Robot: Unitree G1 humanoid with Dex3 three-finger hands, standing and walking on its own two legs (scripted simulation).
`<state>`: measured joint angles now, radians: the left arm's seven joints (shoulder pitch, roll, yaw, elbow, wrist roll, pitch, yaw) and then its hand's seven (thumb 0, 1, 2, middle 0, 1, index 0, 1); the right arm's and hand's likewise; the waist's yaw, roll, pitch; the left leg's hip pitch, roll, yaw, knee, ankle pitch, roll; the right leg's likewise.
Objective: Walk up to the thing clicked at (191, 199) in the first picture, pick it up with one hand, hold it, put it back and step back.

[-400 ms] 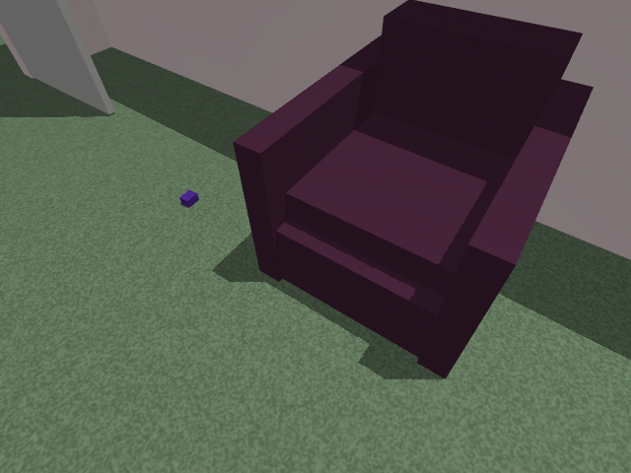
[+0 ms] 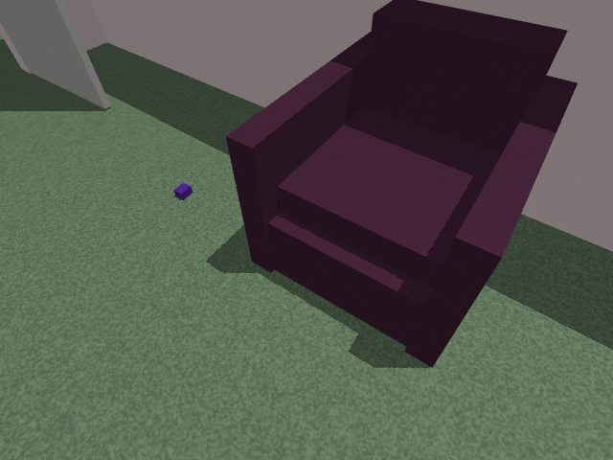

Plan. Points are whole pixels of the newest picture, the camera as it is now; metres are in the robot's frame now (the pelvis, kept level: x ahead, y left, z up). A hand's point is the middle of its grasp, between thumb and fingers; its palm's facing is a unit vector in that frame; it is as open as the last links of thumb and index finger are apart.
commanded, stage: stand
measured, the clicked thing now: (183, 191) +1.38 +0.63 -0.76
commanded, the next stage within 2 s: walk up in 0.72 s
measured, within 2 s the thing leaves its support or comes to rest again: neither
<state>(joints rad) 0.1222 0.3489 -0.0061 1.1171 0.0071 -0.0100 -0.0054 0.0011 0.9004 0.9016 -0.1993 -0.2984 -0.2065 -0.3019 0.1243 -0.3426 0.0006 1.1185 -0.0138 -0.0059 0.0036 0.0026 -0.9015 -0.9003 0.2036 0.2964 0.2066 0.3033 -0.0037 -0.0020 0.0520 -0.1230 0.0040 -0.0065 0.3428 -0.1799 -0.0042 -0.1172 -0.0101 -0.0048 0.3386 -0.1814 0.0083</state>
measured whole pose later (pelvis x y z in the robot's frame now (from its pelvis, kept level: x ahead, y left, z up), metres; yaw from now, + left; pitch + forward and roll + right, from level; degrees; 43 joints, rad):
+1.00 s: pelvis -0.01 -0.06 -0.02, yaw +18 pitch -1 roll +0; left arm 0.03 0.38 0.08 0.84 0.03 0.02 -0.02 0.00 0.90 0.90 -0.20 -0.30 -0.21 -0.30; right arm 0.25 -0.40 -0.08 0.91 -0.04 0.05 -0.01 0.00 -0.90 -0.90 0.21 0.30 0.21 0.30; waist -0.02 0.02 0.14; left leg -0.37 -0.07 -0.23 0.64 -0.32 -0.02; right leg -0.22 0.03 0.01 0.54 -0.29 -0.04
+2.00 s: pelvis +0.02 -0.06 -0.02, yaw +64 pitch -2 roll +1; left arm 0.27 0.44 0.06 0.69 0.04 -0.02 -0.01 0.00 0.89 0.90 -0.20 -0.30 -0.21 -0.30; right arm 0.28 -0.44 -0.09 0.71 -0.02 0.06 0.05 0.00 -0.90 -0.90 0.20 0.30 0.21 0.30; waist 0.03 0.02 0.13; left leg -0.42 0.01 -0.06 0.90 -0.43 -0.03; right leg -0.30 -0.17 -0.15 0.67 -0.32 0.02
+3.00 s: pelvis +0.02 -0.06 -0.02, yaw +82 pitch -2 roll +0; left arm 0.19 0.38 0.00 0.99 0.01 -0.01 -0.02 0.00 0.90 0.90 -0.20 -0.30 -0.21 -0.30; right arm 0.16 -0.36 0.00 0.99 -0.01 -0.02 0.00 0.00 -0.90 -0.90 0.21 0.30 0.21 0.30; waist 0.01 0.01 0.06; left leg -0.27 -0.03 -0.07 0.59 -0.28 0.00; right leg -0.24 -0.06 -0.05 0.58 -0.30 0.02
